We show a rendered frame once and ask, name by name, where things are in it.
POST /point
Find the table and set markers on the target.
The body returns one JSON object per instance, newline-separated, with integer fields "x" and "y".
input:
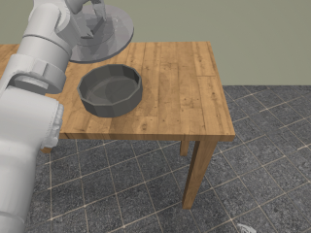
{"x": 182, "y": 100}

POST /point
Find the pot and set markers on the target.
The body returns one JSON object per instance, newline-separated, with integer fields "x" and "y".
{"x": 111, "y": 90}

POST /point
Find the lid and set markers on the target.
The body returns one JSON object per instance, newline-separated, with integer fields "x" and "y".
{"x": 112, "y": 37}

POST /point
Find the left robot hand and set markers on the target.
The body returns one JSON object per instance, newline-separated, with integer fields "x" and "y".
{"x": 99, "y": 8}

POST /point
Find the knob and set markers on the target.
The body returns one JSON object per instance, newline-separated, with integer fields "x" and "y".
{"x": 93, "y": 22}

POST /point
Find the right robot hand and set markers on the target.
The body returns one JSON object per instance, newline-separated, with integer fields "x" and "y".
{"x": 244, "y": 228}

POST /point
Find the robot left upper arm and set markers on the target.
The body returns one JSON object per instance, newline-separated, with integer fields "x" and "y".
{"x": 29, "y": 122}

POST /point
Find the left robot forearm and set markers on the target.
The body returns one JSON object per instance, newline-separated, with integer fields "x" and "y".
{"x": 44, "y": 52}

